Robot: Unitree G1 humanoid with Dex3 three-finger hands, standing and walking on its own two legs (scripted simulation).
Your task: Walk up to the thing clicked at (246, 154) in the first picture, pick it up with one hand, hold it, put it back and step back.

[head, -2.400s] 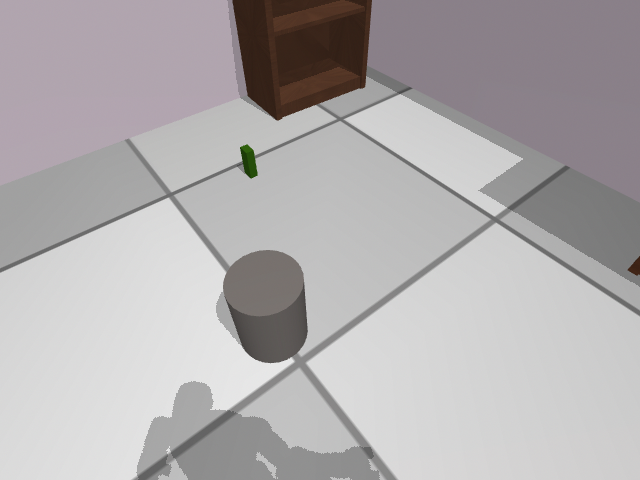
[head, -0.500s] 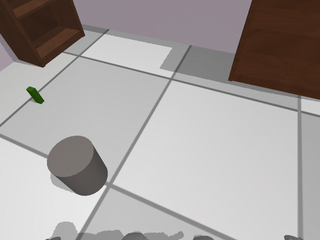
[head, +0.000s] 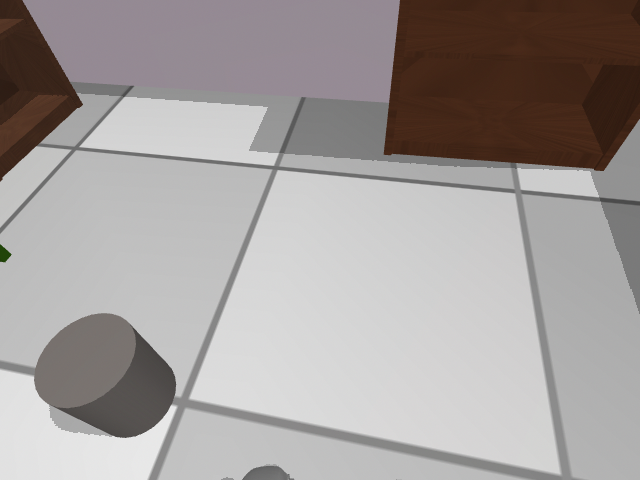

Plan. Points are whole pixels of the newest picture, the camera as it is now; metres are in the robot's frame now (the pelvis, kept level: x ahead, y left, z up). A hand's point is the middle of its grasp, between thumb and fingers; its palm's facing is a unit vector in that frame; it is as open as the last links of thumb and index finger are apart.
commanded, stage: walk up
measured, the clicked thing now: out of the picture +1.01 +1.35 -0.67
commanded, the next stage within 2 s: stand in 0.66 s
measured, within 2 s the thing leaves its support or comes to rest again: neither
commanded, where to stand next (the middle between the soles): +0.06 +0.00 m, yaw -3 degrees
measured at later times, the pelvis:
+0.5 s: pelvis +0.00 +0.01 +0.02, yaw -5 degrees
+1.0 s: pelvis +0.01 +0.02 +0.03, yaw -4 degrees
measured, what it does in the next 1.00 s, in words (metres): stands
